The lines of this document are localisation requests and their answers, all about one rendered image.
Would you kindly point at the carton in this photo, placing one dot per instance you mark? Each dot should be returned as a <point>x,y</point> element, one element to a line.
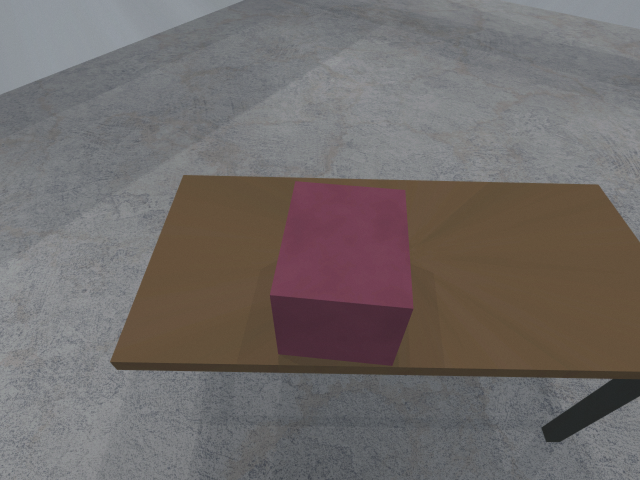
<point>342,288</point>

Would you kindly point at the table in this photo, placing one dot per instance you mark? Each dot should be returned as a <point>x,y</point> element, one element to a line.
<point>508,280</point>

